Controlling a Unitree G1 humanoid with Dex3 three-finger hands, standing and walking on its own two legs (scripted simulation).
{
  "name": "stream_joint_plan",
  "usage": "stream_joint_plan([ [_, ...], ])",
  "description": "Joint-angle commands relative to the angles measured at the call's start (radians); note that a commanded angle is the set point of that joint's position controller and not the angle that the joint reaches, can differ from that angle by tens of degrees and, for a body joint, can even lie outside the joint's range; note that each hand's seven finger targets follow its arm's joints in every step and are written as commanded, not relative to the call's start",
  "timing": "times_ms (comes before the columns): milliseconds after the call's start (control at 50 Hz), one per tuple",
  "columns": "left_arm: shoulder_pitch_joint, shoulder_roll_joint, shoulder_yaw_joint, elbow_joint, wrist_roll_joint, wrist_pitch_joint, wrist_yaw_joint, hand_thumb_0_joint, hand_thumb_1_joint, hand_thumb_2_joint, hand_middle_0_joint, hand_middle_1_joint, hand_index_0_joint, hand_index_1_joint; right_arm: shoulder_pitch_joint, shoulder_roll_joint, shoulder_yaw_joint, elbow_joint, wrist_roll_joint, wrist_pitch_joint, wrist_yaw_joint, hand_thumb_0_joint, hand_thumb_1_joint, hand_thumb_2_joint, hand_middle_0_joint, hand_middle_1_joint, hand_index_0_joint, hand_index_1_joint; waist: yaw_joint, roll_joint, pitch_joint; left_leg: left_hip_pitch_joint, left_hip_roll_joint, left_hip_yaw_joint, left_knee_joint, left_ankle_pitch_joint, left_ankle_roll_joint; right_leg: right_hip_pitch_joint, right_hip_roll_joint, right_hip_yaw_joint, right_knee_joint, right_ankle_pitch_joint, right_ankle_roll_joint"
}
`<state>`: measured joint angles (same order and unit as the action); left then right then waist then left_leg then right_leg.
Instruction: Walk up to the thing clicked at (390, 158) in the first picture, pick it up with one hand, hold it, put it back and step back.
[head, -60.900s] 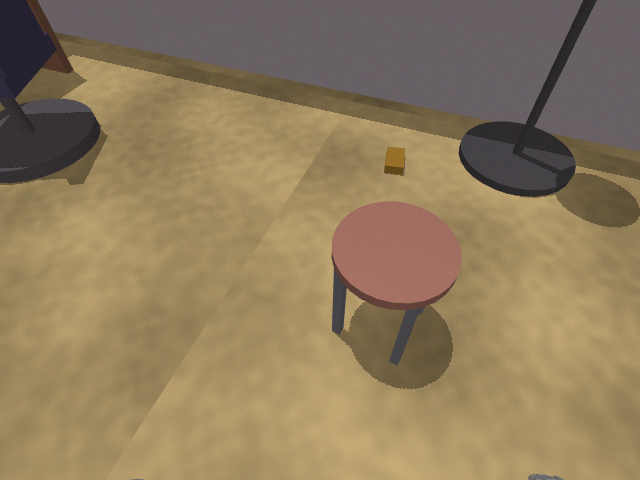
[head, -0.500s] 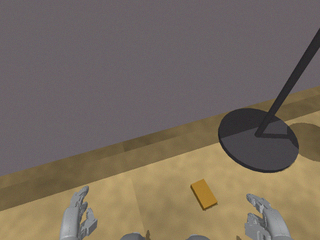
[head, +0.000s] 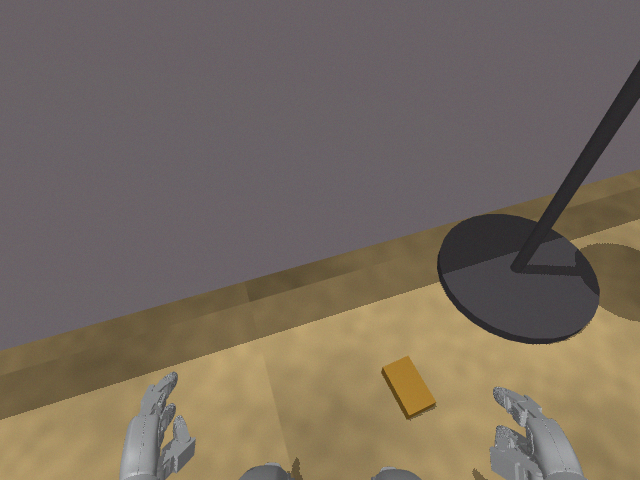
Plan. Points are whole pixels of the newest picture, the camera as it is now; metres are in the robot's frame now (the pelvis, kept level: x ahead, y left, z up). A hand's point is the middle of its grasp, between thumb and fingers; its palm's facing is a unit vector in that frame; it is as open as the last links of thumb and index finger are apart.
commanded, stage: home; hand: right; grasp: from above
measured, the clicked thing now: (407, 386) +0.46 -0.21 -0.69
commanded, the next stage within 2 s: stand in 0.48 s
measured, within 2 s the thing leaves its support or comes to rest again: neither
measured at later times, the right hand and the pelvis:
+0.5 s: hand (496, 450) +0.17 -0.18 -0.05, palm faces +0.05 +0.98 -0.20, open 7.4 cm; pelvis +0.01 +0.00 +0.00, yaw +0 degrees
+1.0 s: hand out of the picture +0.06 -0.24 -0.10, palm faces +0.04 +0.94 -0.33, open 7.4 cm; pelvis -0.01 -0.01 +0.05, yaw +0 degrees
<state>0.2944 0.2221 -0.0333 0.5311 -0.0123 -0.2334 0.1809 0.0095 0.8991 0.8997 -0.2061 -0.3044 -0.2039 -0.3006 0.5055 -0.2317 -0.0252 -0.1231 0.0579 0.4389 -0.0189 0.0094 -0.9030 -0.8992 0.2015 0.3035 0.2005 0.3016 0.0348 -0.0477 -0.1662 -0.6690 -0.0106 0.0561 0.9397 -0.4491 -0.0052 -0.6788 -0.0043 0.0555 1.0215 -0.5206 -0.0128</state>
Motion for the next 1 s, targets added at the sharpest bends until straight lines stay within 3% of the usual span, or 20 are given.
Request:
stream_joint_plan([
  [0,-0.067,0.128,0.058,-0.16,0.001,-0.061,0.012,0.0,0.902,0.899,-0.2,-0.299,-0.199,-0.299,-0.02,-0.099,-0.06,-0.183,-0.007,-0.052,-0.008,0.0,-0.901,-0.9,0.199,0.3,0.199,0.3,0.005,0.008,-0.069,0.082,-0.013,0.007,-0.135,0.17,0.011,0.056,0.004,0.01,-0.182,0.239,0.001],
  [200,-0.061,0.129,0.058,-0.155,0.0,-0.053,0.005,0.0,0.901,0.899,-0.2,-0.299,-0.199,-0.299,-0.017,-0.102,-0.056,-0.198,-0.005,-0.051,-0.004,0.0,-0.9,-0.899,0.199,0.3,0.199,0.3,0.007,0.002,-0.087,0.108,-0.012,0.006,-0.121,0.25,0.013,0.077,0.004,0.009,-0.167,0.333,0.004],
  [220,-0.053,0.129,0.061,-0.153,0.001,-0.052,0.006,0.0,0.902,0.899,-0.2,-0.299,-0.199,-0.299,-0.001,-0.114,-0.078,-0.194,-0.005,-0.051,-0.007,0.0,-0.901,-0.9,0.199,0.3,0.199,0.3,0.001,-0.017,-0.111,0.119,-0.01,0.003,-0.114,0.264,0.017,0.082,0.006,0.008,-0.163,0.356,0.007],
  [240,-0.063,0.125,0.057,-0.158,-0.001,-0.046,0.004,0.0,0.902,0.899,-0.2,-0.299,-0.199,-0.299,-0.023,-0.103,-0.053,-0.205,-0.005,-0.053,-0.006,0.0,-0.901,-0.9,0.199,0.3,0.199,0.3,0.003,-0.021,-0.09,0.105,-0.01,0.003,-0.123,0.257,0.014,0.079,0.006,0.006,-0.165,0.343,0.006],
  [320,-0.058,0.129,0.059,-0.155,0.0,-0.047,0.005,0.0,0.902,0.899,-0.2,-0.299,-0.199,-0.299,-0.014,-0.111,-0.074,-0.183,-0.005,-0.051,-0.008,0.0,-0.901,-0.9,0.199,0.3,0.199,0.3,0.007,-0.002,-0.088,0.106,-0.011,0.005,-0.129,0.228,0.013,0.075,0.005,0.009,-0.17,0.306,0.002],
  [340,-0.063,0.124,0.057,-0.161,-0.001,-0.046,0.003,0.0,0.902,0.899,-0.2,-0.299,-0.199,-0.299,-0.02,-0.099,-0.056,-0.201,-0.005,-0.052,-0.008,0.0,-0.901,-0.9,0.199,0.3,0.199,0.3,0.004,-0.001,-0.086,0.106,-0.009,0.004,-0.133,0.235,0.012,0.073,0.007,0.005,-0.165,0.309,0.001],
  [380,-0.064,0.127,0.059,-0.161,0.0,-0.047,0.004,0.0,0.902,0.899,-0.2,-0.299,-0.199,-0.299,-0.019,-0.103,-0.061,-0.195,-0.006,-0.051,-0.006,0.0,-0.9,-0.9,0.199,0.3,0.199,0.3,0.006,0.006,-0.081,0.102,-0.011,0.006,-0.132,0.225,0.011,0.07,0.006,0.008,-0.168,0.296,0.001],
  [480,-0.053,0.133,0.064,-0.16,0.0,-0.039,0.0,0.0,0.902,0.899,-0.2,-0.299,-0.199,-0.299,-0.003,-0.104,-0.056,-0.197,-0.008,-0.052,-0.006,0.0,-0.901,-0.9,0.199,0.3,0.199,0.3,0.008,-0.02,-0.112,0.109,-0.012,0.009,-0.109,0.277,0.018,0.098,0.0,0.014,-0.165,0.385,0.011],
  [540,-0.056,0.128,0.06,-0.157,0.001,-0.041,-0.002,0.0,0.902,0.899,-0.2,-0.299,-0.199,-0.299,-0.025,-0.101,-0.061,-0.196,-0.006,-0.05,-0.009,0.0,-0.901,-0.899,0.199,0.3,0.199,0.3,0.008,-0.01,-0.088,0.104,-0.011,0.009,-0.116,0.252,0.016,0.085,-0.001,0.02,-0.17,0.346,0.009],
  [560,-0.135,0.233,0.097,0.089,0.133,0.064,-0.061,0.0,0.902,0.899,-0.199,-0.299,-0.199,-0.299,-0.298,-0.165,-0.063,0.155,-0.127,-0.25,-0.044,0.0,-0.901,-0.9,0.199,0.3,0.199,0.3,-0.072,0.069,0.149,0.253,0.067,-0.093,-0.183,0.242,0.055,0.114,-0.046,0.049,-0.267,0.469,-0.039],
  [580,-0.129,0.239,0.113,0.102,0.132,0.102,-0.084,0.0,0.9,0.9,-0.2,-0.3,-0.2,-0.3,-0.222,-0.181,-0.081,0.325,-0.13,-0.316,-0.04,0.0,-0.899,-0.9,0.2,0.3,0.2,0.3,-0.062,0.097,0.07,0.285,0.069,-0.128,-0.193,0.252,0.087,0.178,-0.034,0.027,-0.275,0.499,-0.041],
  [600,-0.116,0.241,0.108,0.097,0.131,0.117,-0.097,0.0,0.9,0.9,-0.2,-0.3,-0.2,-0.3,-0.22,-0.191,-0.077,0.369,-0.135,-0.351,-0.036,0.0,-0.899,-0.9,0.2,0.3,0.2,0.3,-0.051,0.106,0.049,0.286,0.073,-0.132,-0.188,0.292,0.095,0.229,-0.037,0.03,-0.28,0.531,-0.043],
  [620,-0.098,0.243,0.108,0.095,0.134,0.127,-0.109,0.0,0.9,0.9,-0.2,-0.3,-0.2,-0.3,-0.232,-0.193,-0.066,0.397,-0.128,-0.369,-0.029,0.0,-0.899,-0.9,0.2,0.3,0.2,0.3,-0.035,0.054,0.056,0.285,0.068,-0.132,-0.212,0.274,0.082,0.217,-0.037,0.059,-0.305,0.451,-0.048],
  [660,-0.117,0.215,0.107,0.128,0.088,0.134,-0.14,0.0,0.9,0.9,-0.2,-0.3,-0.2,-0.3,-0.262,-0.2,-0.063,0.475,-0.118,-0.395,-0.022,0.0,-0.899,-0.9,0.2,0.3,0.2,0.3,-0.058,0.005,0.05,0.34,0.084,-0.124,-0.217,0.247,0.06,0.261,-0.032,0.067,-0.37,0.366,-0.054],
  [720,-0.17,0.216,0.117,0.162,0.068,0.146,-0.154,0.0,0.9,0.9,-0.2,-0.3,-0.2,-0.3,-0.275,-0.189,-0.067,0.596,-0.101,-0.41,-0.019,0.0,-0.899,-0.9,0.2,0.3,0.2,0.3,-0.079,0.05,0.039,0.356,0.087,-0.12,-0.269,0.247,0.049,0.32,-0.038,0.069,-0.403,0.363,-0.047],
  [780,-0.178,0.211,0.121,0.217,0.069,0.168,-0.162,0.0,0.9,0.9,-0.2,-0.3,-0.2,-0.3,-0.309,-0.2,-0.065,0.706,-0.107,-0.434,-0.021,0.0,-0.899,-0.9,0.2,0.3,0.2,0.3,-0.069,0.074,0.081,0.388,0.107,-0.147,-0.366,0.183,0.047,0.321,-0.024,0.058,-0.435,0.263,-0.043],
  [820,-0.149,0.205,0.118,0.25,0.069,0.178,-0.162,0.0,0.9,0.9,-0.2,-0.3,-0.2,-0.3,-0.343,-0.205,-0.066,0.755,-0.107,-0.445,-0.018,0.0,-0.899,-0.9,0.2,0.3,0.2,0.3,-0.049,0.071,0.096,0.379,0.115,-0.155,-0.397,0.18,0.046,0.368,-0.027,0.059,-0.471,0.265,-0.045],
  [860,-0.156,0.217,0.123,0.278,0.069,0.182,-0.162,0.0,0.9,0.9,-0.2,-0.3,-0.2,-0.3,-0.334,-0.194,-0.06,0.813,-0.105,-0.45,-0.018,0.0,-0.899,-0.9,0.2,0.3,0.2,0.3,-0.054,0.039,0.125,0.391,0.097,-0.13,-0.419,0.176,0.039,0.38,-0.044,0.087,-0.524,0.252,-0.043],
  [980,-0.148,0.231,0.123,0.365,0.057,0.193,-0.152,0.0,0.9,0.9,-0.2,-0.3,-0.2,-0.3,-0.327,-0.212,-0.056,0.958,-0.093,-0.462,-0.024,0.0,-0.899,-0.9,0.2,0.3,0.2,0.3,-0.051,0.037,0.157,0.473,0.108,-0.125,-0.485,0.31,0.031,0.458,-0.06,0.09,-0.601,0.381,-0.029],
])
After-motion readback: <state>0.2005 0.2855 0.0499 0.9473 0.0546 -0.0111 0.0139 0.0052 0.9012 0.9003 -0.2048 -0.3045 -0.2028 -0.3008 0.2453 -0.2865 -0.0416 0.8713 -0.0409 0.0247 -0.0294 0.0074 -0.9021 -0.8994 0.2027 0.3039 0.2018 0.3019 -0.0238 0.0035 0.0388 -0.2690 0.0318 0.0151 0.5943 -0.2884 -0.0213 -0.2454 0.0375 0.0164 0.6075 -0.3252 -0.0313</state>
